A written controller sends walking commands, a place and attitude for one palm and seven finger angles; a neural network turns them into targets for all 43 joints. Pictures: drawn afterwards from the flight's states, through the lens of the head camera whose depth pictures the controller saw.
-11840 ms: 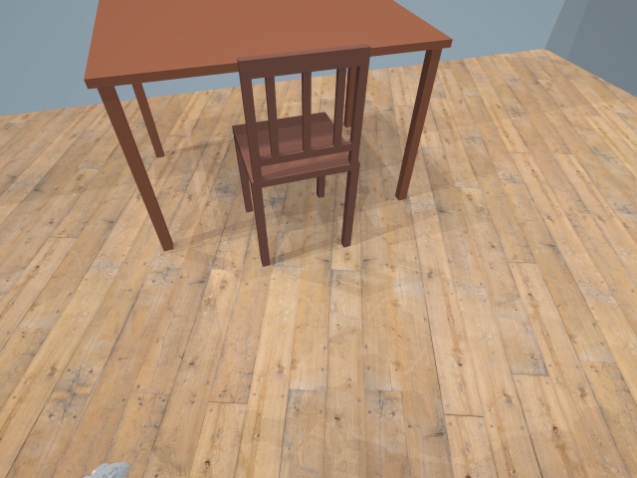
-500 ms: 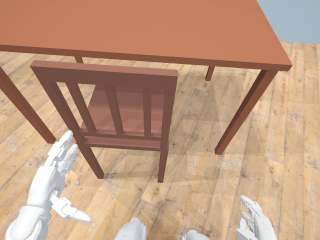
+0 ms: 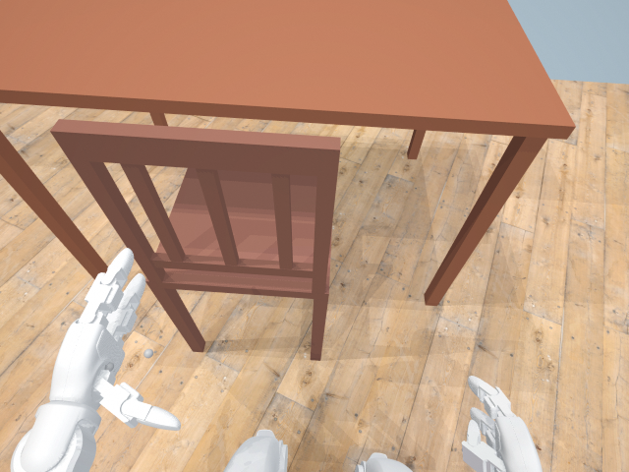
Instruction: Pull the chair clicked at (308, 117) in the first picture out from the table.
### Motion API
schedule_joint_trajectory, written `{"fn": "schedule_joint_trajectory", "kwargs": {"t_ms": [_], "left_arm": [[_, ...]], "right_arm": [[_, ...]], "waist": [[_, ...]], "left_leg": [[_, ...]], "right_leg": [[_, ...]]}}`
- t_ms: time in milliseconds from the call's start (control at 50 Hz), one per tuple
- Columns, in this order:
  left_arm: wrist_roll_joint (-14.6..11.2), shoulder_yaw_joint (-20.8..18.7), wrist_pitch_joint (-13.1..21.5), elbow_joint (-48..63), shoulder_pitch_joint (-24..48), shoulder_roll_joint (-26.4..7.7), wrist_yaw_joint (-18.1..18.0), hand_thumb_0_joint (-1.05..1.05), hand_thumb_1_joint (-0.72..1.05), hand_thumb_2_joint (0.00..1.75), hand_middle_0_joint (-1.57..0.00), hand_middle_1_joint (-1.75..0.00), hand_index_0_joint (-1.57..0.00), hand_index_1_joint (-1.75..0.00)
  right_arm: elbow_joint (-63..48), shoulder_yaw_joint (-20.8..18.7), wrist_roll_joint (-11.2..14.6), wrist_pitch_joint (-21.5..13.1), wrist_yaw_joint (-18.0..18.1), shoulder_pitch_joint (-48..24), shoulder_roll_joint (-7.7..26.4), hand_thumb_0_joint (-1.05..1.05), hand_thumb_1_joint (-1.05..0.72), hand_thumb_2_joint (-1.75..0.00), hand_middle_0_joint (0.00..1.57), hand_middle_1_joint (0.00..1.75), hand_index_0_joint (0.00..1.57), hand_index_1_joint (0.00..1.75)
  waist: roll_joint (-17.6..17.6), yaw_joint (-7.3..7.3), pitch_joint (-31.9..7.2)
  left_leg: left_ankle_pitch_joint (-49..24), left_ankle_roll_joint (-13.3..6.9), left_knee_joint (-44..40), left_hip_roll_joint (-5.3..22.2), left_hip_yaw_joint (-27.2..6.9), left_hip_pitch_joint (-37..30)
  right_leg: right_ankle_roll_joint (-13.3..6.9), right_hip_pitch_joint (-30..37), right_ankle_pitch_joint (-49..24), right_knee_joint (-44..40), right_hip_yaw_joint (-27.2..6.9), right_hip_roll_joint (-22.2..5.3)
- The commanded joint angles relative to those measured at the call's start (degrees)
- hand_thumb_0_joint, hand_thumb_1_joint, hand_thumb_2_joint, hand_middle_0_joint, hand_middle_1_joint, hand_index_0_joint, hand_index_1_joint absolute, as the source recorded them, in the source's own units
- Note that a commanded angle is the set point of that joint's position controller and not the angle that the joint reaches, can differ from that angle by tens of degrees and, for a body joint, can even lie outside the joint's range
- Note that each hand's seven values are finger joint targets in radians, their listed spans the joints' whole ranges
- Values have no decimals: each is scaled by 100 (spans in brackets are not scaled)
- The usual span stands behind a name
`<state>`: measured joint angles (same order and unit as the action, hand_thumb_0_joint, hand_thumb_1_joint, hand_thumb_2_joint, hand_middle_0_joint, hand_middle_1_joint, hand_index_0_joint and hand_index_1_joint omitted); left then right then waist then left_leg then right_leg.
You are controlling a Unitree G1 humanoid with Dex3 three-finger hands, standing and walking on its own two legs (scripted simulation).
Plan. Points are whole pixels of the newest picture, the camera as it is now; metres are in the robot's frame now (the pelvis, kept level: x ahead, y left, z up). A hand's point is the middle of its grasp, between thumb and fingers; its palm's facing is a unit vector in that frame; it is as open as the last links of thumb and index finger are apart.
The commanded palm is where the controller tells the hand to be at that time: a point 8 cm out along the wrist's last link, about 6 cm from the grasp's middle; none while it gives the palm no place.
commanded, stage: aim the fingers beside a spindle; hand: left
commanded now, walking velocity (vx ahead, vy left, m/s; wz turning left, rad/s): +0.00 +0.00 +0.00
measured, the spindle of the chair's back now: (220, 220) +0.50 +0.19 -0.04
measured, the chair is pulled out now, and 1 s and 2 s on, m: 0.00 0.00 0.00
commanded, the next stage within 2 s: none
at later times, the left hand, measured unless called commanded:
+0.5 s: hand (174, 331) +0.28 +0.19 +0.02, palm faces -0.04 -1.00 -0.04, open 17.0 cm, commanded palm +0.26 +0.25 +0.02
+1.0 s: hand (197, 305) +0.32 +0.17 +0.01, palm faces -0.05 -1.00 -0.04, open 17.0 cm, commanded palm +0.30 +0.23 +0.00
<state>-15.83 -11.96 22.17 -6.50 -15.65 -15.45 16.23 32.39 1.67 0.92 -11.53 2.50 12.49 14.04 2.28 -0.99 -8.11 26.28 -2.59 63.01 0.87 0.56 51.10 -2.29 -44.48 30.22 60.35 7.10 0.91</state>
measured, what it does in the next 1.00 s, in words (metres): stands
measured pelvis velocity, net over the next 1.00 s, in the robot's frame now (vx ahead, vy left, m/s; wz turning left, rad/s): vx -0.01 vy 0.00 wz -0.02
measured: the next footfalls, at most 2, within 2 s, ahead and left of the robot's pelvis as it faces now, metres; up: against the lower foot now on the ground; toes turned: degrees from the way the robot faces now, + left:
none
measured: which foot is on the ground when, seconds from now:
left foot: down 0.00-1.00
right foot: down 0.00-1.00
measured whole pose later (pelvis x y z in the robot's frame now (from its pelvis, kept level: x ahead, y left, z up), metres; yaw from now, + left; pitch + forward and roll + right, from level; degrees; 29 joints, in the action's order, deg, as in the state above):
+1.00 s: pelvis -0.01 +0.00 -0.03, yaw -1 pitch +19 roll -3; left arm -12.8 -10.9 24.3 -22.8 5.1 -14.9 13.9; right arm 34.3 1.2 0.0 -8.2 1.3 12.5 14.9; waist 2.0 -2.1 -9.2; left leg 27.8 -2.6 69.9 1.4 1.4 61.2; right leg -2.6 -55.4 32.2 68.4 6.3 0.9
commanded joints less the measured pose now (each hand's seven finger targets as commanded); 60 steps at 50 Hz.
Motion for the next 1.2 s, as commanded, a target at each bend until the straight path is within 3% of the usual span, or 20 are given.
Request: {"fn": "schedule_joint_trajectory", "kwargs": {"t_ms": [0, 40, 100, 140, 160, 200, 280, 340, 440, 480, 620, 640, 740, 760, 780, 900, 960, 1020, 1100, 1180], "left_arm": [[-92, -332, 260, 805, 765, -805, 153, 0, -50, 30, -6, -8, -6, -8], [-115, -556, 305, 846, 1104, -1065, 163, 0, -50, 30, -6, -8, -6, -8], [-173, -592, 420, 939, 1213, -1052, 157, 0, -50, 30, -6, -8, -6, -8], [-211, -746, 442, 774, 1112, -1118, 117, 0, -50, 30, -6, -8, -6, -8], [-187, -794, 456, 703, 1117, -1133, 103, 0, -50, 30, -6, -8, -6, -8], [-188, -664, 410, 510, 1239, -999, 130, 0, -50, 30, -6, -8, -6, -8], [-191, -627, 283, 190, 1020, -923, 227, 0, -50, 30, -6, -8, -6, -8], [-191, -569, 314, 190, 1370, -940, 254, 0, -50, 30, -6, -8, -6, -8], [-167, -651, 631, 395, 1899, -1099, 132, 0, -50, 30, -6, -8, -6, -8], [-119, -562, 715, 379, 1901, -984, 93, 0, -50, 30, -6, -8, -6, -8], [-7, -373, 495, -79, 1839, -801, 30, 0, -50, 30, -6, -8, -6, -8], [2, -362, 456, -187, 1952, -800, 6, 0, -50, 30, -6, -8, -6, -8], [61, -480, 586, -90, 2560, -976, -151, 0, -50, 30, -6, -8, -6, -8], [86, -391, 614, -124, 2723, -896, -178, 0, -50, 30, -6, -8, -6, -8], [123, -401, 674, -113, 3015, -950, -207, 0, -50, 30, -6, -8, -6, -8], [223, -170, 645, -431, 3053, -734, -244, 0, -50, 30, -6, -8, -6, -8], [223, -102, 482, -746, 2979, -641, -232, 0, -50, 30, -6, -8, -6, -8], [263, -296, 463, -881, 3366, -850, -310, 0, -50, 30, -6, -8, -6, -8], [318, -288, 683, -558, 3691, -834, -476, 0, -50, 30, -6, -8, -6, -8], [385, -226, 808, -630, 3923, -841, -547, 0, -50, 30, -6, -8, -6, -8]], "right_arm": [[-790, -344, 54, -279, 92, -152, 872, 0, -90, -90, 20, 30, 20, 30], [-738, -332, 46, -282, 127, -132, 890, 0, -90, -90, 20, 30, 20, 30], [-741, -326, 38, -323, 114, -138, 847, 0, -90, -90, 20, 30, 20, 30], [-699, -342, 28, -309, 105, -129, 838, 0, -90, -90, 20, 30, 20, 30], [-682, -352, 31, -298, 96, -129, 840, 0, -90, -90, 20, 30, 20, 30], [-654, -343, 39, -275, 61, -136, 832, 0, -90, -90, 20, 30, 20, 30], [-683, -383, 51, -206, 30, -121, 865, 0, -90, -90, 20, 30, 20, 30], [-669, -375, 54, -188, 44, -97, 895, 0, -90, -90, 20, 30, 20, 30], [-576, -379, 4, -242, 45, -35, 909, 0, -90, -90, 20, 30, 20, 30], [-565, -400, 0, -257, 26, -39, 889, 0, -90, -90, 20, 30, 20, 30], [-619, -401, 12, -132, -30, -55, 928, 0, -90, -90, 20, 30, 20, 30], [-604, -397, 6, -107, -25, -41, 938, 0, -90, -90, 20, 30, 20, 30], [-590, -379, -20, -42, -11, -33, 939, 0, -90, -90, 20, 30, 20, 30], [-587, -376, -31, -36, -14, -40, 921, 0, -90, -90, 20, 30, 20, 30], [-543, -369, -34, -38, -11, -45, 925, 0, -90, -90, 20, 30, 20, 30], [-535, -386, -51, 24, -48, 12, 939, 0, -90, -90, 20, 30, 20, 30], [-563, -382, -35, 123, -73, 22, 959, 0, -90, -90, 20, 30, 20, 30], [-548, -380, -35, 208, -66, 45, 972, 0, -90, -90, 20, 30, 20, 30], [-583, -387, -84, 231, -96, 61, 932, 0, -90, -90, 20, 30, 20, 30], [-485, -400, -106, 264, -114, 132, 952, 0, -90, -90, 20, 30, 20, 30]], "waist": [[157, -143, -1072], [76, -142, -1217], [259, -82, -1478], [65, -43, -1507], [154, -34, -1539], [190, -90, -1407], [8, -66, -1427], [-19, -142, -1327], [153, -152, -1539], [246, -132, -1679], [136, -113, -1651], [-56, -153, -1580], [84, -132, -1722], [59, -187, -1743], [241, -199, -1738], [227, -156, -2034], [55, -190, -1880], [-89, -215, -1789], [339, -142, -2171], [310, -221, -2307]], "left_leg": [[-916, 76, -852, 27, -425, -1197], [-1040, 58, -751, 25, -409, -1135], [-1202, 60, -715, 14, -377, -1260], [-1326, 54, -684, 18, -364, -1178], [-1406, 60, -658, 18, -337, -1170], [-1320, 60, -630, 4, -314, -1080], [-1367, 43, -595, -4, -272, -951], [-1258, 33, -546, 10, -297, -843], [-1295, 40, -461, 40, -351, -951], [-1372, 56, -447, 39, -351, -1082], [-1183, 80, -478, 43, -382, -956], [-1149, 63, -447, 44, -394, -850], [-1040, 69, -349, 43, -399, -794], [-1000, 64, -321, 42, -401, -821], [-933, 89, -315, 54, -436, -850], [-1105, 115, -275, 61, -494, -1029], [-962, 104, -283, 60, -496, -845], [-833, 95, -200, 54, -472, -588], [-1104, 132, -149, 56, -504, -922], [-1254, 150, -76, 86, -559, -1035]], "right_leg": [[75, 96, -967, -951, -476, -21], [66, 197, -1092, -914, -536, -17], [66, 286, -1232, -879, -572, -38], [74, 387, -1387, -857, -582, -16], [74, 388, -1496, -805, -585, -29], [92, 302, -1469, -817, -604, -43], [119, 402, -1625, -821, -665, -53], [118, 268, -1486, -801, -676, -52], [82, 36, -1397, -643, -641, -26], [79, -43, -1441, -559, -611, -29], [77, -221, -1244, -492, -551, -34], [84, -241, -1239, -492, -560, -23], [62, -368, -1083, -400, -590, -14], [74, -432, -1042, -395, -598, -19], [58, -573, -924, -356, -585, -17], [38, -664, -1026, -228, -532, -9], [52, -740, -925, -247, -518, -4], [61, -777, -869, -213, -561, -2], [27, -868, -986, -67, -544, 2], [27, -987, -1074, 13, -525, 22]]}}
